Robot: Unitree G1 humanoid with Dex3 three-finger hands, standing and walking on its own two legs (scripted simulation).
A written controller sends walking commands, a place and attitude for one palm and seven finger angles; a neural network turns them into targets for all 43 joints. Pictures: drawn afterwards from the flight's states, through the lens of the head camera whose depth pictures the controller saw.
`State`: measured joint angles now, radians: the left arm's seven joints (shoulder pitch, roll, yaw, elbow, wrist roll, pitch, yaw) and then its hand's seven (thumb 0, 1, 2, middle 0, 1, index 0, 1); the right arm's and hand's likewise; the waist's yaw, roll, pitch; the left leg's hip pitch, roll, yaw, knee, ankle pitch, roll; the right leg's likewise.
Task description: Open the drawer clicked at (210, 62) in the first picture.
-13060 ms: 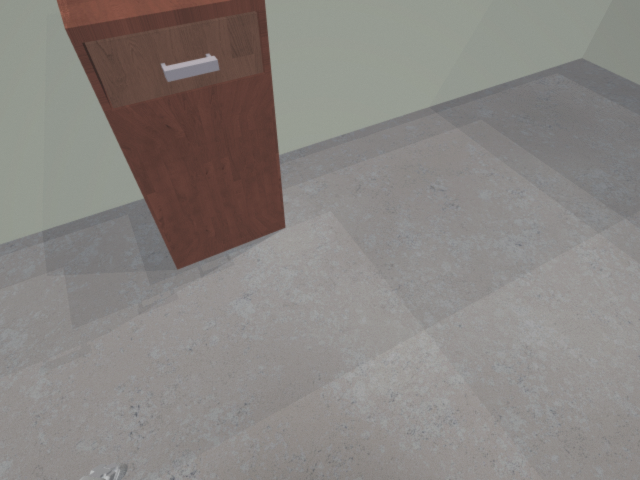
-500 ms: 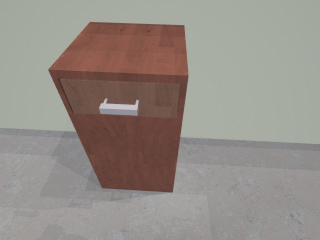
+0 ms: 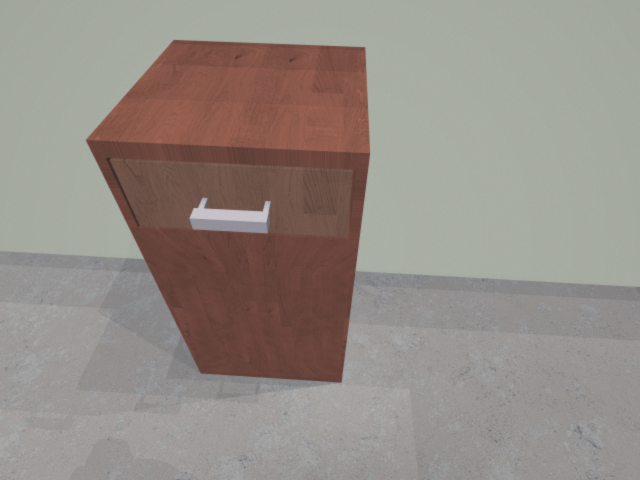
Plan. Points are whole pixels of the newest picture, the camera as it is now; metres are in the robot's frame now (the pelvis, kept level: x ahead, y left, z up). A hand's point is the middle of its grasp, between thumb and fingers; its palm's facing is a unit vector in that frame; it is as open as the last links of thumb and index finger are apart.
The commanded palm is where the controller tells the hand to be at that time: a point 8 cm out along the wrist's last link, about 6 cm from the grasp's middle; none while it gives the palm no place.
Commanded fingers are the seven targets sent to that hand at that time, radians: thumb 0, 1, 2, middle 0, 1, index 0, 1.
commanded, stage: come to a stop and stand still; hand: left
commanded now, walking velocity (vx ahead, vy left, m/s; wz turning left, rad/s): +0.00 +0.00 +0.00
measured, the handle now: (233, 212) +0.55 +0.19 +0.00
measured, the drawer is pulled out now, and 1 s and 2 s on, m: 0.00 0.00 0.00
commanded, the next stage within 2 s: look again from close up in 0.20 s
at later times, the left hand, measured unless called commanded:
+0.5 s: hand out of the picture -0.03 +0.14 -0.18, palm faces +0.05 -0.99 -0.13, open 7.4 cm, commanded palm none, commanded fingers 0.00 0.90 0.90 -0.20 -0.30 -0.20 -0.30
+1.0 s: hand out of the picture +0.03 +0.18 -0.14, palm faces -0.10 -0.90 -0.42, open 7.4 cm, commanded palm +0.11 +0.19 -0.05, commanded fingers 0.00 0.74 0.83 -0.21 -0.41 -0.21 -0.41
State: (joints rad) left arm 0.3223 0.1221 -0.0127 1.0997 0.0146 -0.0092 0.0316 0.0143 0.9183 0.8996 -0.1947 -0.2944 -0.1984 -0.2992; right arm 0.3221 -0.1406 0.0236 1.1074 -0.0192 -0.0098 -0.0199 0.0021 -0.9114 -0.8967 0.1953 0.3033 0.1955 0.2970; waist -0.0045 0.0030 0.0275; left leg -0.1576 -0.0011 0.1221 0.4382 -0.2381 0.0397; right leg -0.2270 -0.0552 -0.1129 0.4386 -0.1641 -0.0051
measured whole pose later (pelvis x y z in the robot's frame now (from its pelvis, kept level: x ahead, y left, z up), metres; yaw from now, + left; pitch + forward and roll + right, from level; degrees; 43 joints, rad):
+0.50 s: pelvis -0.01 +0.00 +0.00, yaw +0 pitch -2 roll +0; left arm 0.36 0.08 0.00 1.10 0.02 -0.01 0.03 0.01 0.91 0.90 -0.19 -0.29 -0.20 -0.30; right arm 0.35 -0.10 0.01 1.12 -0.02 0.00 -0.03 0.00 -0.91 -0.90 0.20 0.30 0.20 0.30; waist 0.00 0.00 0.02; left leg -0.18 0.01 0.13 0.44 -0.23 0.04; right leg -0.24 -0.05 -0.11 0.43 -0.15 -0.01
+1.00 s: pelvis +0.00 -0.01 -0.01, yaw -1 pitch -2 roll +1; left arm 0.57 0.22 -0.12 0.43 0.12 0.17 0.18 0.10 0.96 0.89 -0.20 -0.31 -0.21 -0.31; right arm 0.41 -0.17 0.03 0.94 0.06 -0.19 -0.10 0.04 -0.94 -0.90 0.20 0.30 0.20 0.30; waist 0.01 0.02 0.01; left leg -0.20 0.00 0.14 0.51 -0.28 0.03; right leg -0.30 -0.05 -0.07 0.56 -0.23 -0.02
